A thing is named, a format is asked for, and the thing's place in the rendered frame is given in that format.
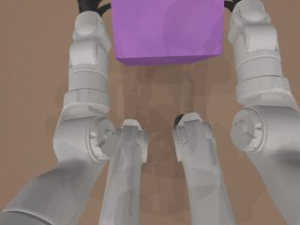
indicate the right robot shin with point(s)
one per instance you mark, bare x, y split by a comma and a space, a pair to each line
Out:
208, 131

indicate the left robot shin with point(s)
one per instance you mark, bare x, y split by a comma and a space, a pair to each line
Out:
127, 122

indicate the robot shin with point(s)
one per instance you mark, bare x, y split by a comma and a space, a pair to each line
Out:
127, 122
208, 131

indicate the carton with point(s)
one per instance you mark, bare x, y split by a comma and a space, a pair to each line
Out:
166, 32

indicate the right robot upper arm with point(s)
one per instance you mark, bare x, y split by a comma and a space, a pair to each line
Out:
270, 137

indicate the robot left forearm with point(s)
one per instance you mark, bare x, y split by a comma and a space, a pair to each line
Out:
88, 71

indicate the left robot hand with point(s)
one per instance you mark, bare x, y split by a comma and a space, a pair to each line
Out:
92, 5

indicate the left robot upper arm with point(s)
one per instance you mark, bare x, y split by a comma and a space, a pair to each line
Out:
58, 197

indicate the robot right forearm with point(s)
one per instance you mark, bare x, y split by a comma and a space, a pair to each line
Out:
257, 61

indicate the right robot hand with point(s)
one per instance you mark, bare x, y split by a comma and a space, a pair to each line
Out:
230, 4

